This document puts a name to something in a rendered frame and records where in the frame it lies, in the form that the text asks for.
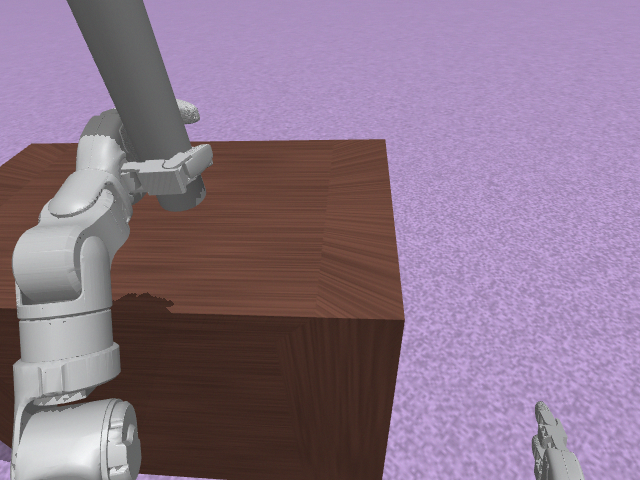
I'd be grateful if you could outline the can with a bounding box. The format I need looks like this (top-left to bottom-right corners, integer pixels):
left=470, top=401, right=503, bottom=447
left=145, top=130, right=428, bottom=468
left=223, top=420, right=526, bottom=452
left=67, top=0, right=206, bottom=212

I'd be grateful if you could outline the right robot hand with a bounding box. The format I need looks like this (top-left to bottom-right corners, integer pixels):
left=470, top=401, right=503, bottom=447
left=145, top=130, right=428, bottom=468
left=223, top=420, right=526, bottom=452
left=532, top=401, right=585, bottom=480

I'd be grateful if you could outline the left robot hand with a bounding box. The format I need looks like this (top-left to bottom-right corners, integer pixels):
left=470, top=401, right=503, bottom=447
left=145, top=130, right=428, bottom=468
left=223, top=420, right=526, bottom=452
left=76, top=99, right=213, bottom=205

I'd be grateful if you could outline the left robot arm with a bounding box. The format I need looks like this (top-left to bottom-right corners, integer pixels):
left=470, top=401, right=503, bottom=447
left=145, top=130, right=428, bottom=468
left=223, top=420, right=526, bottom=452
left=10, top=169, right=141, bottom=480

